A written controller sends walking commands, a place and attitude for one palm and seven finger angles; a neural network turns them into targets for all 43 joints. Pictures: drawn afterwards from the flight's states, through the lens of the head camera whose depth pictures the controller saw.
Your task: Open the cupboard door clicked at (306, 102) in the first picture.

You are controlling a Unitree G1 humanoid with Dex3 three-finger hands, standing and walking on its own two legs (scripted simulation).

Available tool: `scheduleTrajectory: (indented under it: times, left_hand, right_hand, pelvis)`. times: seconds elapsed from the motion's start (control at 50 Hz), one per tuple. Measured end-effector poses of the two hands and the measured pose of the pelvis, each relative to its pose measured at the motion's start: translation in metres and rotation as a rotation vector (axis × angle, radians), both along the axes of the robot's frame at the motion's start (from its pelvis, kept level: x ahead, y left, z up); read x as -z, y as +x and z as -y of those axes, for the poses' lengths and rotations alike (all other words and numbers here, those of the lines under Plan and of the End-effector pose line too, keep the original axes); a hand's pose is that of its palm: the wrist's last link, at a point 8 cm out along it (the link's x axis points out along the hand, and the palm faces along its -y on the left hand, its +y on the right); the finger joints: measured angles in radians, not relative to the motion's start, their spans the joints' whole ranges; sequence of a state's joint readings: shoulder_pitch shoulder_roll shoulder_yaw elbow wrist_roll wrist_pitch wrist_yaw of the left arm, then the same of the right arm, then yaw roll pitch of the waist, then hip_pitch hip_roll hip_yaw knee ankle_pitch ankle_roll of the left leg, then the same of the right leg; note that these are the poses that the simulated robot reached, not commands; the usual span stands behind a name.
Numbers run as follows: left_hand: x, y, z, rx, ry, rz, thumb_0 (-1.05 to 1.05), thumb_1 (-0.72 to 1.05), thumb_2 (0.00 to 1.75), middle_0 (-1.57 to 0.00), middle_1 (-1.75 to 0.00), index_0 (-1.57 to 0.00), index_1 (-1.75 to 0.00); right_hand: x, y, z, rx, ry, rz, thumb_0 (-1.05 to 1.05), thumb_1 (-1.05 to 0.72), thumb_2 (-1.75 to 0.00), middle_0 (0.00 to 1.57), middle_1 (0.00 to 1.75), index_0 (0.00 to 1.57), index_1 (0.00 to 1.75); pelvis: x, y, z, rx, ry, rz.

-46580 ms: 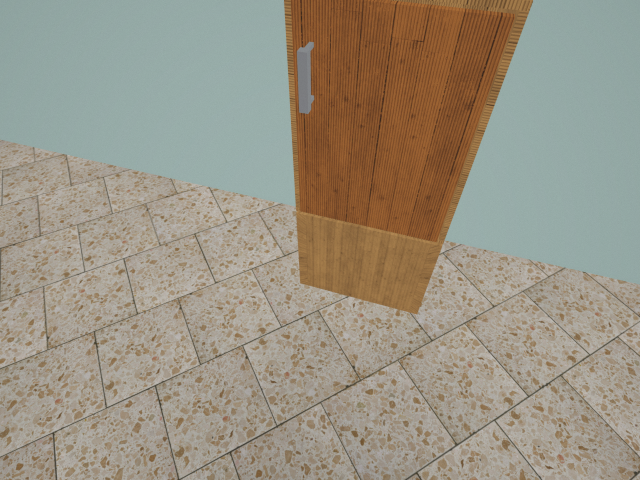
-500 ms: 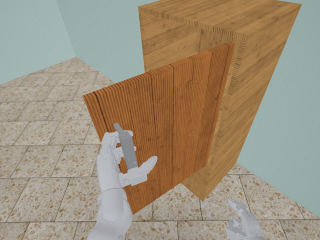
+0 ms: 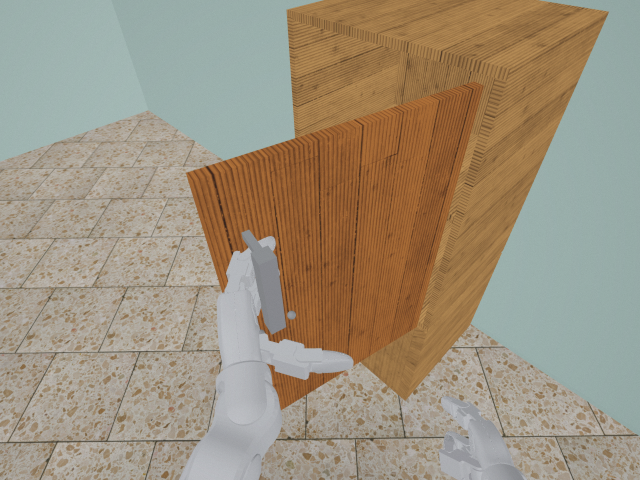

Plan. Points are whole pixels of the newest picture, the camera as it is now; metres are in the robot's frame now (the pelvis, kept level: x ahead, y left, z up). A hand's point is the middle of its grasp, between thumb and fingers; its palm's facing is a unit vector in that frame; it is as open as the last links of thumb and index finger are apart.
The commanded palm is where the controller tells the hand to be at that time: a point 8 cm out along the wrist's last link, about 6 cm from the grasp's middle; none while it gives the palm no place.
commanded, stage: slide the hand sideways off the handle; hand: left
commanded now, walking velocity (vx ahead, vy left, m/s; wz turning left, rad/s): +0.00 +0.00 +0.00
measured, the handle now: (262, 282) +0.32 +0.10 +0.11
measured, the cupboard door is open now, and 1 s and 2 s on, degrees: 78 79 79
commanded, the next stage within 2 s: draw the hand back to the body in 1.24 s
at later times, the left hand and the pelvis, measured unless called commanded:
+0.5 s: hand (279, 334) +0.25 +0.07 +0.12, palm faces -0.09 -1.00 +0.01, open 16.1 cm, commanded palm +0.20 +0.13 +0.11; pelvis +0.01 +0.01 +0.00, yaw -2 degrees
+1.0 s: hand (233, 375) +0.20 +0.11 +0.10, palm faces -0.02 -1.00 -0.03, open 16.3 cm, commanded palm +0.16 +0.18 +0.11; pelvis +0.03 -0.01 -0.01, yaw +0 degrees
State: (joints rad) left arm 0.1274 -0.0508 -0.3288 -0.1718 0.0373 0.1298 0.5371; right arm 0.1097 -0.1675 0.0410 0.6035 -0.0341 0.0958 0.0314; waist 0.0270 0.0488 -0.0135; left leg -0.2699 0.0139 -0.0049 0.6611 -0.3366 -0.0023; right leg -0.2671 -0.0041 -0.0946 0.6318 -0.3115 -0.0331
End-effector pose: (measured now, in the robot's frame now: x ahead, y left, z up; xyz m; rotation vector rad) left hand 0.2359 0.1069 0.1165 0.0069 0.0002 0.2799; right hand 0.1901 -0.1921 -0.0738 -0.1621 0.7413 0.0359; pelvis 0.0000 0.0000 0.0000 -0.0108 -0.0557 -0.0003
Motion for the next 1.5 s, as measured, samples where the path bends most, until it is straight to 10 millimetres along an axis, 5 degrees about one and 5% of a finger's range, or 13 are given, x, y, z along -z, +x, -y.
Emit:
scheduleTrajectory:
  times: [0.08,0.28,0.52,0.84,1.24,1.5]
  left_hand:
    - [0.0,0.0,-0.002,-0.002,0.011,0.001,-0.01,-0.49,0.3,-0.35,-0.57,-0.33,-0.58]
    - [0.003,-0.006,-0.019,0.373,0.021,0.034,-0.01,-0.5,0.3,-0.19,-0.37,-0.14,-0.39]
    - [0.003,-0.008,-0.02,0.371,-0.021,0.022,-0.01,-0.5,0.3,-0.17,-0.37,-0.18,-0.33]
    - [0.007,-0.049,-0.048,0.299,0.014,0.005,-0.01,-0.5,0.3,-0.15,-0.3,-0.15,-0.3]
    - [0.013,-0.077,-0.083,0.286,0.035,-0.02,-0.01,-0.5,0.3,-0.15,-0.3,-0.15,-0.3]
    - [0.007,-0.082,-0.098,0.295,0.051,0.02,-0.01,-0.5,0.3,-0.15,-0.3,-0.15,-0.3]
  right_hand:
    - [0.001,-0.001,0.0,-0.01,-0.007,-0.007,0.01,-0.91,-0.9,0.2,0.3,0.2,0.3]
    - [0.0,-0.017,0.006,0.028,-0.02,0.044,0.01,-0.91,-0.9,0.2,0.3,0.2,0.3]
    - [-0.009,-0.013,0.009,0.063,-0.007,0.089,0.01,-0.9,-0.9,0.2,0.3,0.2,0.3]
    - [-0.006,0.014,0.018,0.032,-0.021,0.165,0.01,-0.91,-0.9,0.2,0.3,0.2,0.3]
    - [-0.001,0.006,0.033,0.085,-0.039,0.2,0.01,-0.9,-0.9,0.2,0.3,0.2,0.3]
    - [-0.009,0.002,0.019,0.08,-0.033,0.256,0.01,-0.9,-0.9,0.2,0.3,0.2,0.3]
  pelvis:
    - [0.0,-0.002,0.0,-0.006,0.0,0.003]
    - [0.001,-0.003,-0.004,-0.009,0.005,-0.005]
    - [0.0,0.012,-0.005,0.029,0.009,-0.03]
    - [0.011,0.026,0.001,0.006,0.003,-0.081]
    - [0.016,0.023,0.006,0.0,-0.004,-0.102]
    - [0.017,0.013,-0.002,-0.001,-0.013,-0.08]
